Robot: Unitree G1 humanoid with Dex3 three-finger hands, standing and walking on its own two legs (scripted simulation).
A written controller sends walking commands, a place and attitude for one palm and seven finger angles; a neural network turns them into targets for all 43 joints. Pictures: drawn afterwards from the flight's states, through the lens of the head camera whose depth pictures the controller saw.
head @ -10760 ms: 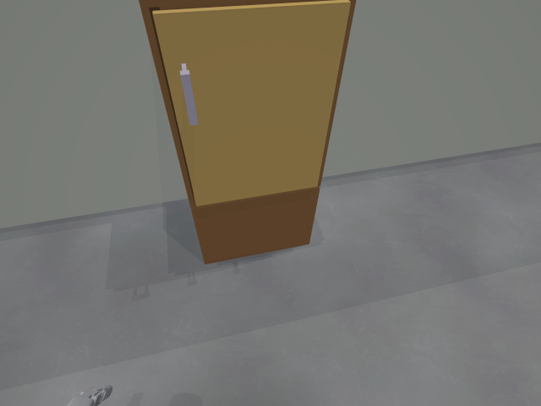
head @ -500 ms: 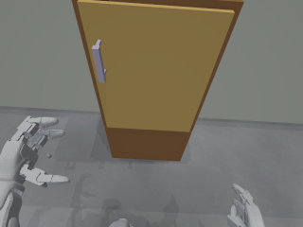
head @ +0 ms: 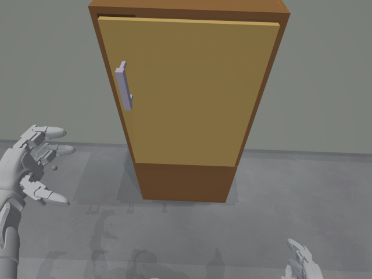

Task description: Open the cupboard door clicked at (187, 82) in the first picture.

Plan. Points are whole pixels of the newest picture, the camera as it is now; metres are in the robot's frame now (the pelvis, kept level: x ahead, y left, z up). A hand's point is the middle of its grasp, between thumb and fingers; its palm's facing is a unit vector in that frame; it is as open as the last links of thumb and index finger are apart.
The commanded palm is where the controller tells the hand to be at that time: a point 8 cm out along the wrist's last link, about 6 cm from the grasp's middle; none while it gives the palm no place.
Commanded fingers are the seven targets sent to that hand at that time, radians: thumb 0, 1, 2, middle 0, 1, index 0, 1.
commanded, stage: raise the hand with hooked fingers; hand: left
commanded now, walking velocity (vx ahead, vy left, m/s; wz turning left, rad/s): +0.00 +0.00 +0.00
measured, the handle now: (125, 86) +0.59 +0.21 +0.08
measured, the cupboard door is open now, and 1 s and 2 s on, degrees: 0 0 0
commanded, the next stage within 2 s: move the hooked fingers beside the handle in 0.38 s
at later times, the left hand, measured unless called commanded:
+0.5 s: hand (65, 169) +0.29 +0.26 +0.10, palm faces +0.05 -1.00 -0.02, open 14.0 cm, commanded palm +0.27 +0.31 +0.10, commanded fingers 0.00 -0.50 0.30 -0.30 -1.20 -0.30 -1.20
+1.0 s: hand (78, 141) +0.37 +0.26 +0.10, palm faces +0.02 -1.00 -0.01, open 14.0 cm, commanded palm +0.34 +0.31 +0.09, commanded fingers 0.00 -0.50 0.30 -0.30 -1.20 -0.30 -1.20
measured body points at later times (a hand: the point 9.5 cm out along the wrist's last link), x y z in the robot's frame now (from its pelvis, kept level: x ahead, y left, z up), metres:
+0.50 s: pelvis +0.00 -0.01 +0.00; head +0.03 -0.02 +0.45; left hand +0.28 +0.32 +0.10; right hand +0.16 -0.26 -0.08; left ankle +0.04 +0.11 -0.71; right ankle -0.01 -0.13 -0.71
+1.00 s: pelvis +0.01 -0.01 +0.00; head +0.05 +0.00 +0.45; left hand +0.36 +0.32 +0.10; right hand +0.11 -0.27 -0.10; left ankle +0.04 +0.11 -0.71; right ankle -0.01 -0.13 -0.71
